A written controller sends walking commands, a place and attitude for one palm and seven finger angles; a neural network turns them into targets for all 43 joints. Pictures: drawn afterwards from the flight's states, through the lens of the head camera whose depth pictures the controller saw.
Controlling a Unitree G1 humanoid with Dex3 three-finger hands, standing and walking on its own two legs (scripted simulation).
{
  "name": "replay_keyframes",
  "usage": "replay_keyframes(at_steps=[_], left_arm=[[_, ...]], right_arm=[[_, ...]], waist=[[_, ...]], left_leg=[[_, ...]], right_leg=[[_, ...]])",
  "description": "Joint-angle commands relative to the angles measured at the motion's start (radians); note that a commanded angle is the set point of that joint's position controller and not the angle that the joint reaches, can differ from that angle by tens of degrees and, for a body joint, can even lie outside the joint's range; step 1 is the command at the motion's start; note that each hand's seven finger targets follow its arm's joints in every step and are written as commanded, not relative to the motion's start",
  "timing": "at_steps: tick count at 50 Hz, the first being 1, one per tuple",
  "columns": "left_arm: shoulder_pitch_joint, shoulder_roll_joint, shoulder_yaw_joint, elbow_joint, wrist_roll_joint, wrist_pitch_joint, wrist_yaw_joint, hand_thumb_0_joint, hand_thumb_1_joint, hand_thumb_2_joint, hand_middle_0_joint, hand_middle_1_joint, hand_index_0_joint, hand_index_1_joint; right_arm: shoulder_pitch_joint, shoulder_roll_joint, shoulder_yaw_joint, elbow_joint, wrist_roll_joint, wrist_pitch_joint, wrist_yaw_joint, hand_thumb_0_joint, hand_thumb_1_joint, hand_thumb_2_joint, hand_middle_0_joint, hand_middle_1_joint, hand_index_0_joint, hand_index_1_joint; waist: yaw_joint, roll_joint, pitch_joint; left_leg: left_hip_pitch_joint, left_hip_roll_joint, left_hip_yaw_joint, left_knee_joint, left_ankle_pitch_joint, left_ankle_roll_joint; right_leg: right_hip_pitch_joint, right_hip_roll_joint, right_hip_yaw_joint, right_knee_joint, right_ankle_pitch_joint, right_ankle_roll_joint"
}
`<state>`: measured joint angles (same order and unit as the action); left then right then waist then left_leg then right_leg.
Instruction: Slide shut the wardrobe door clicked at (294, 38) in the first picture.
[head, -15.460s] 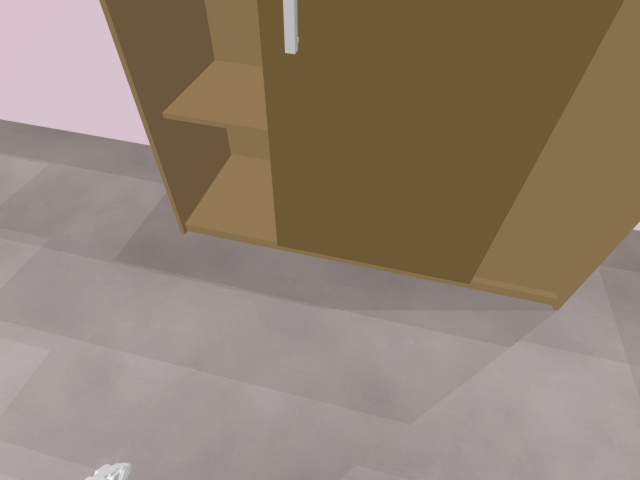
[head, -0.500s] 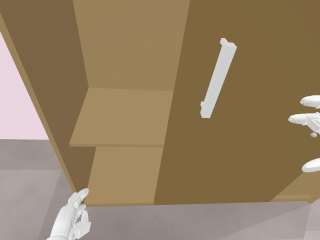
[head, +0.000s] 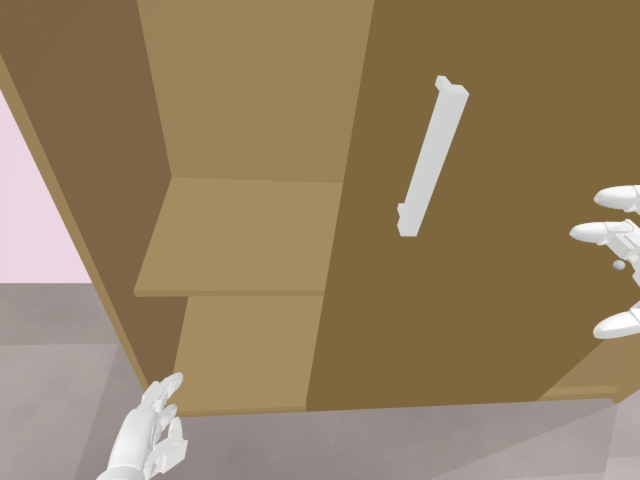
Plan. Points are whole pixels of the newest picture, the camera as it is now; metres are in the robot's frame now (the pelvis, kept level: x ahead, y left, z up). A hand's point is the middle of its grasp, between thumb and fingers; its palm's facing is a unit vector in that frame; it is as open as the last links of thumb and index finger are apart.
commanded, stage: move the hooked fingers beside the handle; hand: right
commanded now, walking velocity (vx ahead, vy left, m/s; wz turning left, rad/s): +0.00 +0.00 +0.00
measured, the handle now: (423, 161) +0.49 -0.13 +0.20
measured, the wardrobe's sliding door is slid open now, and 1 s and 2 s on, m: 0.42 0.42 0.42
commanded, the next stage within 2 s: none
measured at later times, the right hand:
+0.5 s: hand (574, 237) +0.33 -0.26 +0.21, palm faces -0.01 +1.00 -0.10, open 14.0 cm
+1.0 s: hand (535, 207) +0.38 -0.24 +0.21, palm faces -0.02 +1.00 -0.06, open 14.0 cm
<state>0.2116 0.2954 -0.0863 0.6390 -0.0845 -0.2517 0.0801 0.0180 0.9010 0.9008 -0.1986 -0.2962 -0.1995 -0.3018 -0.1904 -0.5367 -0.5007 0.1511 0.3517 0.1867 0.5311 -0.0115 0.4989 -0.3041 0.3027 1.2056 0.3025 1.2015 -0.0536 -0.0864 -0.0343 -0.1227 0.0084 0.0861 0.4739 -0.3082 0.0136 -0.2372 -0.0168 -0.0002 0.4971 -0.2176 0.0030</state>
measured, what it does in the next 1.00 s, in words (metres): stands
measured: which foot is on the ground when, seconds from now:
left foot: down 0.00-1.00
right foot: down 0.00-1.00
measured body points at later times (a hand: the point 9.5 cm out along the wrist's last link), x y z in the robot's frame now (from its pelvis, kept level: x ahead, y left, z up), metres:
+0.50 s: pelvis +0.00 -0.01 +0.00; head -0.02 +0.01 +0.45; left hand +0.17 +0.22 -0.08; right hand +0.32 -0.32 +0.22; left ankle -0.03 +0.10 -0.74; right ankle +0.03 -0.12 -0.74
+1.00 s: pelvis +0.00 -0.01 +0.00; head -0.01 +0.01 +0.45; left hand +0.15 +0.24 -0.09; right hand +0.37 -0.29 +0.22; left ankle -0.03 +0.10 -0.74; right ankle +0.03 -0.12 -0.74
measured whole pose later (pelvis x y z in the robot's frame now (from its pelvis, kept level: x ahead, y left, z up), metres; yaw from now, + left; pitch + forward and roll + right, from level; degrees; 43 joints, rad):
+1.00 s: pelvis +0.00 -0.01 +0.00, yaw +1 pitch -1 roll +0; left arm 0.25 0.30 -0.06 0.66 -0.07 -0.19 0.08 0.02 0.90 0.90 -0.20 -0.30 -0.20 -0.30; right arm -0.51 -0.47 -0.37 0.46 0.25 0.15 0.38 -0.01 0.50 -0.30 0.30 1.21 0.30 1.20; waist 0.00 -0.06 -0.03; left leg -0.15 0.02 0.06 0.47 -0.30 0.00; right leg -0.25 -0.01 -0.02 0.49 -0.22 -0.01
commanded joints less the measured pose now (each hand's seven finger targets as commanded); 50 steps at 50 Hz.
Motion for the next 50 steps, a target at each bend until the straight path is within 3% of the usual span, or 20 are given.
replay_keyframes(at_steps=[1,7,9,12,17,19,22,26,27,29,31,32,34,37,39,40,42,43,49,50], left_arm=[[-0.136,0.112,0.053,-0.151,-0.005,-0.064,0.011,0.000,0.900,0.900,-0.200,-0.300,-0.200,-0.300],[-0.131,0.106,0.050,-0.150,0.000,-0.057,0.008,0.000,0.900,0.900,-0.200,-0.300,-0.200,-0.300],[-0.134,0.105,0.050,-0.157,-0.001,-0.058,0.006,0.000,0.900,0.900,-0.200,-0.300,-0.200,-0.300],[-0.128,0.103,0.052,-0.160,0.002,-0.055,0.000,0.000,0.900,0.900,-0.200,-0.300,-0.200,-0.300],[-0.130,0.101,0.053,-0.158,0.002,-0.042,-0.005,0.000,0.900,0.900,-0.200,-0.300,-0.200,-0.300],[-0.128,0.110,0.057,-0.150,0.000,-0.038,-0.001,0.000,0.900,0.900,-0.200,-0.300,-0.200,-0.300],[-0.122,0.108,0.056,-0.148,0.004,-0.030,0.004,0.000,0.900,0.900,-0.200,-0.300,-0.200,-0.300],[-0.118,0.103,0.055,-0.142,0.005,-0.034,0.010,0.000,0.900,0.900,-0.200,-0.300,-0.200,-0.300],[-0.107,0.103,0.055,-0.134,0.007,-0.030,0.009,0.000,0.900,0.900,-0.200,-0.300,-0.200,-0.300],[-0.106,0.107,0.059,-0.132,0.008,-0.030,0.008,0.000,0.900,0.900,-0.200,-0.300,-0.200,-0.300],[-0.108,0.108,0.059,-0.135,0.008,-0.025,0.006,0.000,0.900,0.900,-0.200,-0.300,-0.200,-0.300],[-0.098,0.109,0.060,-0.128,0.009,-0.017,0.004,0.000,0.900,0.900,-0.200,-0.300,-0.200,-0.300],[-0.102,0.111,0.060,-0.129,0.005,-0.011,0.005,0.000,0.900,0.900,-0.200,-0.300,-0.200,-0.300],[-0.088,0.119,0.067,-0.123,0.007,-0.003,0.008,0.000,0.900,0.900,-0.200,-0.300,-0.200,-0.300],[-0.095,0.112,0.065,-0.134,0.008,-0.005,0.007,0.000,0.900,0.900,-0.200,-0.300,-0.200,-0.300],[-0.091,0.111,0.064,-0.132,0.008,-0.004,0.008,0.000,0.900,0.900,-0.200,-0.300,-0.200,-0.300],[-0.078,0.114,0.068,-0.124,0.012,-0.001,0.007,0.000,0.900,0.900,-0.200,-0.300,-0.200,-0.300],[-0.080,0.116,0.070,-0.126,0.011,-0.002,0.006,0.000,0.900,0.900,-0.200,-0.300,-0.200,-0.300],[-0.059,0.124,0.074,-0.113,0.005,0.010,0.010,0.000,0.900,0.900,-0.200,-0.300,-0.200,-0.300],[-0.057,0.128,0.077,-0.112,0.005,0.011,0.013,0.000,0.900,0.900,-0.200,-0.300,-0.200,-0.300]], right_arm=[[-0.388,-0.301,-0.072,-0.137,0.011,-0.065,-0.011,0.000,0.500,-0.300,0.300,1.200,0.300,1.200],[-0.440,-0.306,-0.062,-0.124,-0.005,-0.089,-0.022,0.000,0.500,-0.300,0.300,1.200,0.300,1.200],[-0.465,-0.293,-0.050,-0.141,-0.008,-0.097,-0.026,0.000,0.500,-0.300,0.300,1.200,0.300,1.200],[-0.422,-0.273,-0.050,-0.144,-0.006,-0.097,-0.039,0.000,0.500,-0.300,0.300,1.200,0.300,1.200],[-0.416,-0.225,-0.015,-0.125,-0.013,-0.064,-0.072,0.000,0.500,-0.300,0.300,1.200,0.300,1.200],[-0.479,-0.238,-0.016,-0.092,-0.020,-0.058,-0.087,0.000,0.500,-0.300,0.300,1.200,0.300,1.200],[-0.513,-0.250,-0.013,-0.119,-0.035,-0.067,-0.105,0.000,0.500,-0.300,0.300,1.200,0.300,1.200],[-0.612,-0.205,0.039,-0.118,-0.046,-0.089,-0.116,0.000,0.500,-0.300,0.300,1.200,0.300,1.200],[-0.596,-0.206,0.036,-0.106,-0.045,-0.092,-0.122,0.000,0.500,-0.300,0.300,1.200,0.300,1.200],[-0.590,-0.212,0.021,-0.064,-0.046,-0.090,-0.124,0.000,0.500,-0.300,0.300,1.200,0.300,1.200],[-0.586,-0.208,0.027,-0.048,-0.053,-0.083,-0.125,0.000,0.500,-0.300,0.300,1.200,0.300,1.200],[-0.570,-0.201,0.032,-0.019,-0.054,-0.079,-0.131,0.000,0.500,-0.300,0.300,1.200,0.300,1.200],[-0.610,-0.176,0.065,0.019,-0.058,-0.068,-0.134,0.000,0.500,-0.300,0.300,1.200,0.300,1.200],[-0.651,-0.224,0.033,0.028,-0.069,-0.076,-0.148,0.000,0.500,-0.300,0.300,1.200,0.300,1.200],[-0.678,-0.218,0.038,0.004,-0.071,-0.087,-0.153,0.000,0.500,-0.300,0.300,1.200,0.300,1.200],[-0.710,-0.200,0.059,-0.003,-0.072,-0.096,-0.152,0.000,0.500,-0.300,0.300,1.200,0.300,1.200],[-0.685,-0.219,0.032,0.033,-0.070,-0.105,-0.155,0.000,0.500,-0.300,0.300,1.200,0.300,1.200],[-0.687,-0.235,0.017,0.034,-0.070,-0.108,-0.154,0.000,0.500,-0.300,0.300,1.200,0.300,1.200],[-0.756,-0.189,0.084,0.143,-0.082,-0.099,-0.151,0.000,0.500,-0.300,0.300,1.200,0.300,1.200],[-0.766,-0.214,0.067,0.153,-0.085,-0.102,-0.154,0.000,0.500,-0.300,0.300,1.200,0.300,1.200]], waist=[[0.028,0.003,-0.146],[0.028,0.003,-0.181],[0.028,-0.032,-0.193],[0.017,-0.012,-0.203],[0.018,0.014,-0.151],[0.030,0.035,-0.144],[0.032,0.027,-0.180],[0.049,-0.041,-0.211],[0.047,-0.003,-0.206],[0.043,0.017,-0.219],[0.036,0.001,-0.219],[0.036,0.036,-0.203],[0.046,0.046,-0.174],[0.046,0.057,-0.208],[0.046,0.009,-0.228],[0.056,0.016,-0.238],[0.050,0.052,-0.236],[0.047,0.033,-0.242],[0.073,0.052,-0.191],[0.070,0.038,-0.194]], left_leg=[[-0.125,-0.014,-0.039,-0.097,0.243,-0.005],[-0.098,-0.013,-0.042,-0.094,0.254,0.000],[-0.096,-0.015,-0.030,-0.085,0.255,0.004],[-0.078,-0.016,-0.021,-0.077,0.273,0.008],[-0.108,-0.018,-0.015,-0.080,0.243,0.007],[-0.129,-0.019,-0.020,-0.086,0.206,0.003],[-0.109,-0.018,-0.023,-0.087,0.206,0.004],[-0.117,-0.019,-0.023,-0.080,0.228,0.010],[-0.105,-0.020,-0.021,-0.085,0.231,0.010],[-0.100,-0.019,-0.023,-0.081,0.251,0.008],[-0.094,-0.017,-0.022,-0.073,0.267,0.010],[-0.088,-0.016,-0.022,-0.079,0.265,0.009],[-0.112,-0.016,-0.023,-0.079,0.252,0.006],[-0.094,-0.015,-0.026,-0.081,0.262,0.007],[-0.091,-0.013,-0.033,-0.075,0.288,0.009],[-0.091,-0.014,-0.032,-0.074,0.296,0.008],[-0.075,-0.015,-0.032,-0.076,0.315,0.007],[-0.075,-0.014,-0.037,-0.075,0.324,0.007],[-0.114,-0.013,-0.039,-0.083,0.287,0.004],[-0.115,-0.013,-0.039,-0.080,0.288,0.006]], right_leg=[[0.173,0.035,0.032,-0.047,0.115,-0.050],[0.175,0.033,0.033,-0.037,0.130,-0.049],[0.186,0.033,0.036,-0.047,0.135,-0.046],[0.184,0.028,0.039,-0.049,0.166,-0.044],[0.158,0.023,0.044,-0.063,0.140,-0.041],[0.158,0.022,0.047,-0.070,0.098,-0.043],[0.172,0.021,0.041,-0.065,0.111,-0.044],[0.222,0.021,0.050,-0.066,0.135,-0.040],[0.208,0.018,0.051,-0.063,0.138,-0.041],[0.208,0.020,0.048,-0.064,0.145,-0.043],[0.204,0.020,0.048,-0.066,0.164,-0.040],[0.183,0.020,0.044,-0.064,0.158,-0.042],[0.169,0.020,0.045,-0.068,0.136,-0.043],[0.179,0.018,0.038,-0.057,0.153,-0.046],[0.197,0.023,0.035,-0.051,0.173,-0.047],[0.209,0.023,0.036,-0.051,0.180,-0.047],[0.196,0.020,0.030,-0.043,0.195,-0.050],[0.197,0.023,0.026,-0.043,0.193,-0.051],[0.167,0.024,0.025,-0.046,0.144,-0.053],[0.169,0.021,0.026,-0.042,0.152,-0.052]])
